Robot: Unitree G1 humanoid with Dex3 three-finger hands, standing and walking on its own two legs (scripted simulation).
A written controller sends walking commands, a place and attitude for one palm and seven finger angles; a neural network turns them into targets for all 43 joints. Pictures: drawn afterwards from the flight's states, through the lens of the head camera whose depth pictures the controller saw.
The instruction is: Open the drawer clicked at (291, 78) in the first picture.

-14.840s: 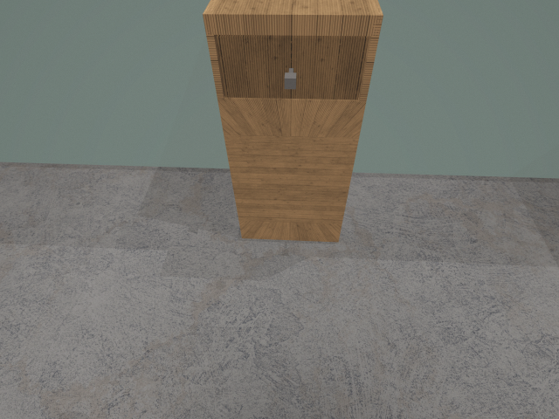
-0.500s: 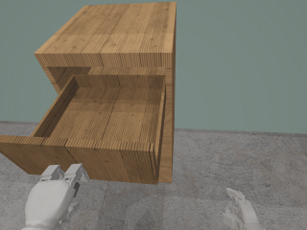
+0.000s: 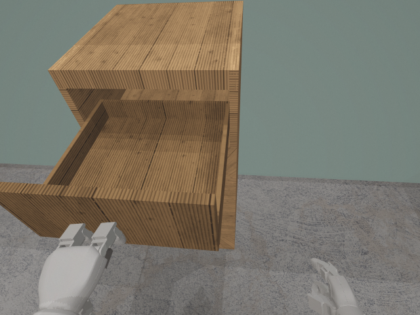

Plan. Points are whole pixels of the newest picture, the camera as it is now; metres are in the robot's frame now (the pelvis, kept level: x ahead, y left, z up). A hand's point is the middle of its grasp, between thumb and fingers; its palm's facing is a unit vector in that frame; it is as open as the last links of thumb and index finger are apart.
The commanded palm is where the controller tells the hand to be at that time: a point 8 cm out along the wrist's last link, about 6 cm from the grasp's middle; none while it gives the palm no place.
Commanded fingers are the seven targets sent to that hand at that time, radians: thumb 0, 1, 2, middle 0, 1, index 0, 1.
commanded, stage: lift the hand off the handle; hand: left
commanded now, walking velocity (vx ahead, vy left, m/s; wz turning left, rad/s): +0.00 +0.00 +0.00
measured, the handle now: (102, 244) +0.21 +0.22 +0.06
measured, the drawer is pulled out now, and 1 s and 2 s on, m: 0.30 0.30 0.30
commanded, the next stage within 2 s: draw the hand back to the body in 1.36 s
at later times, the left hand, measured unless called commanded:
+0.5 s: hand (79, 259) +0.17 +0.23 +0.09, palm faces +0.07 -0.15 -0.99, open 13.6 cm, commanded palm +0.14 +0.22 +0.16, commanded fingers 0.00 -0.50 0.30 -0.30 -1.20 -0.30 -1.20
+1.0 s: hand (62, 231) +0.18 +0.22 +0.17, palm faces +0.15 -0.14 -0.98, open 13.8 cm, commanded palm +0.14 +0.22 +0.23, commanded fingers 0.00 -0.50 0.30 -0.30 -1.20 -0.30 -1.20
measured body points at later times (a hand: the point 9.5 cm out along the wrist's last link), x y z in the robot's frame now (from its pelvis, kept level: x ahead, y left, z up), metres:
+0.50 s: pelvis +0.01 +0.01 +0.02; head +0.00 -0.04 +0.46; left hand +0.16 +0.23 +0.15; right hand +0.23 -0.20 -0.07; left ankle +0.02 +0.13 -0.71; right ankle -0.01 -0.10 -0.71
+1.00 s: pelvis +0.01 +0.02 +0.03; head -0.01 -0.03 +0.47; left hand +0.17 +0.23 +0.22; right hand +0.25 -0.16 -0.05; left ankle +0.02 +0.13 -0.71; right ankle -0.01 -0.10 -0.71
